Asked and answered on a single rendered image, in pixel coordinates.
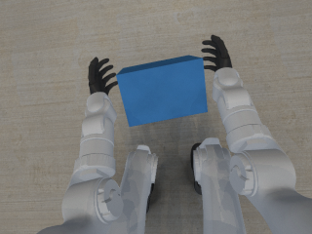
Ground right robot upper arm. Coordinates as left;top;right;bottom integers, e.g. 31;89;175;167
229;148;312;234

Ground left robot forearm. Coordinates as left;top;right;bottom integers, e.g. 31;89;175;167
61;92;117;212

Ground right robot forearm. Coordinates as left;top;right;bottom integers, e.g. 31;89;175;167
212;67;296;183

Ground carton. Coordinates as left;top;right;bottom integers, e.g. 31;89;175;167
116;55;208;127

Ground robot right shin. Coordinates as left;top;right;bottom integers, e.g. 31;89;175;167
197;137;232;185

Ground robot left hand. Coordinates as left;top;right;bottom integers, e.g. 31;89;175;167
88;57;118;95

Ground right robot thigh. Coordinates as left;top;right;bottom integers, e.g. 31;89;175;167
193;144;247;234

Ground robot right hand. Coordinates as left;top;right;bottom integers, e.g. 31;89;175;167
201;35;233;72

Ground left robot upper arm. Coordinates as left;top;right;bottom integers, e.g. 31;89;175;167
36;176;124;234

